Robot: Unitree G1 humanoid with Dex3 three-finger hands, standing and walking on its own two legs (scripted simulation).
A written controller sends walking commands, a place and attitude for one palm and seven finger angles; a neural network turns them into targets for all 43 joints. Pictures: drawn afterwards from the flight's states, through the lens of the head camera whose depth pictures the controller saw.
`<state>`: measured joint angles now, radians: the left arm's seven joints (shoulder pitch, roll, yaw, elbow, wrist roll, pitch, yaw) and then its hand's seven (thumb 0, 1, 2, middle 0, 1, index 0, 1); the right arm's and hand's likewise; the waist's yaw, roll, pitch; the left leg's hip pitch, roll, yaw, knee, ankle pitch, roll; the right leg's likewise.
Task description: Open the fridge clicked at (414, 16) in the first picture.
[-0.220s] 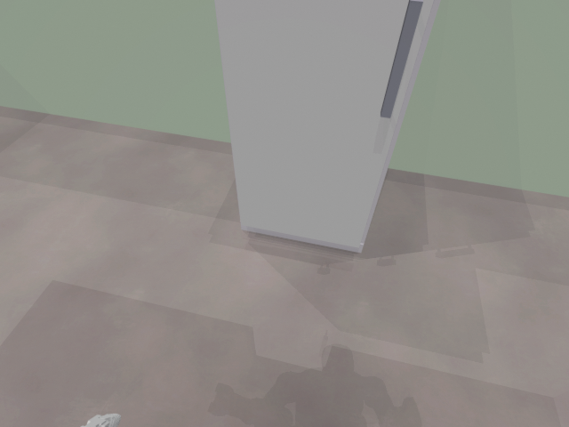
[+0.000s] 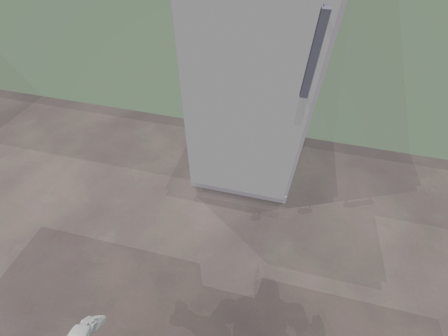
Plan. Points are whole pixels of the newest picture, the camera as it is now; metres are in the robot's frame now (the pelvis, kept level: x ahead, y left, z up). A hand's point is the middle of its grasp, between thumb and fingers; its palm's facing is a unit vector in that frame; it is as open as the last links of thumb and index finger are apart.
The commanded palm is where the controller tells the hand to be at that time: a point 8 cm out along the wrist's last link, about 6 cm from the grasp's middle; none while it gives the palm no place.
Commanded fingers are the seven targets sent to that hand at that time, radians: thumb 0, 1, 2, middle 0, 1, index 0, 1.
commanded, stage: stand and wait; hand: right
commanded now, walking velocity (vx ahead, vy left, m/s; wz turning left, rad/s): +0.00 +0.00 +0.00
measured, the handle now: (313, 54) +0.90 -0.23 +0.11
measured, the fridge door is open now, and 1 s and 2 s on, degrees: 0 0 0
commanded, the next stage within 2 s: look at it before walking up in 0.64 s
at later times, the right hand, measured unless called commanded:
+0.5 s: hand out of the picture +0.06 -0.24 -0.15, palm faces -0.02 +0.94 -0.34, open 7.4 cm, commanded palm none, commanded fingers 0.00 -0.90 -0.90 0.20 0.30 0.20 0.30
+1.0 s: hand out of the picture +0.07 -0.23 -0.15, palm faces -0.02 +0.94 -0.33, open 7.4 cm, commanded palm none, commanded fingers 0.00 -0.90 -0.90 0.20 0.30 0.20 0.30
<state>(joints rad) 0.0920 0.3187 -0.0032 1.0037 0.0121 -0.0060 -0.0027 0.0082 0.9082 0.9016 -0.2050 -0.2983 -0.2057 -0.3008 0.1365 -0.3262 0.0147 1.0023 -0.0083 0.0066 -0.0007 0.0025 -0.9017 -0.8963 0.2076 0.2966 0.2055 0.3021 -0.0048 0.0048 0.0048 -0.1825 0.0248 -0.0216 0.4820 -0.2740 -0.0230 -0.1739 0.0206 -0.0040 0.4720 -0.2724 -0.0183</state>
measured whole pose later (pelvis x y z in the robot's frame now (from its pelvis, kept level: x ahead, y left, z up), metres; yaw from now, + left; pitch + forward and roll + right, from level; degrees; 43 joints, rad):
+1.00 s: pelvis -0.01 +0.02 +0.01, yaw +0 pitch -2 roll +0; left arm 0.12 0.33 0.00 1.11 0.01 0.00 0.00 0.01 0.91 0.90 -0.20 -0.30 -0.20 -0.30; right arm 0.14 -0.33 0.01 1.08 -0.01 0.00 0.00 0.00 -0.90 -0.90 0.21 0.30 0.21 0.30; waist 0.00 0.00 0.03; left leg -0.16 0.00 -0.01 0.40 -0.21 0.00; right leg -0.15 -0.01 0.01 0.38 -0.21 0.01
